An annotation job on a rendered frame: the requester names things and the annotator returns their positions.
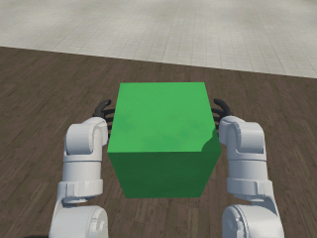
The robot right upper arm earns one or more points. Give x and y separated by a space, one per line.
250 221

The robot right forearm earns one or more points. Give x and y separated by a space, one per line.
247 168

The carton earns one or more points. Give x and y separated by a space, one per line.
163 141

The right robot hand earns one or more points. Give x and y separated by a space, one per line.
223 113

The robot left upper arm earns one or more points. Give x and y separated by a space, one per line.
90 221

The robot left forearm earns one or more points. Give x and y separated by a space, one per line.
82 157

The left robot hand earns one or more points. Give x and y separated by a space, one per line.
99 112

